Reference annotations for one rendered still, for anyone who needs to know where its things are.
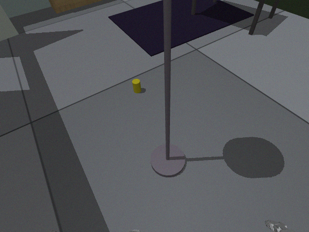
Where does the right robot hand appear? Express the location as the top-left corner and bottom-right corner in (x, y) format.
(265, 220), (294, 232)

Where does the floor lamp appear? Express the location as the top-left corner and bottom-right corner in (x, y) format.
(151, 0), (185, 177)

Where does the can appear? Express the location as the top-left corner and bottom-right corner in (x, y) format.
(132, 79), (141, 93)

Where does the bookshelf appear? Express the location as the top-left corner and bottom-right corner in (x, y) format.
(49, 0), (102, 14)

